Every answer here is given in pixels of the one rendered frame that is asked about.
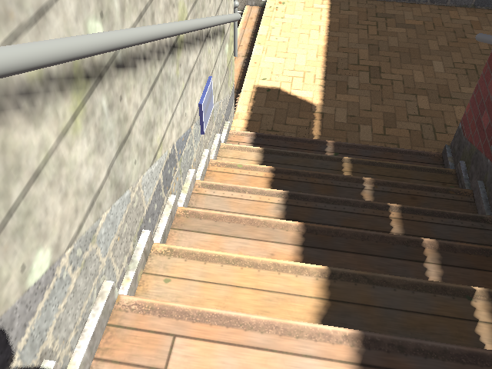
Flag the stairs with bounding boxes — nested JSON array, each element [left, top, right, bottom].
[[90, 130, 492, 369], [234, 5, 265, 113]]

